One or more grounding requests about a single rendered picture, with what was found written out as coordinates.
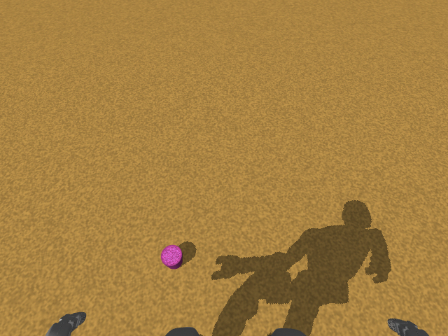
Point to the cup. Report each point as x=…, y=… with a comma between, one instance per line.
x=172, y=257

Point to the right robot hand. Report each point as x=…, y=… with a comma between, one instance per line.
x=405, y=328

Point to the left robot hand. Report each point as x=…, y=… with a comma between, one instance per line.
x=67, y=324

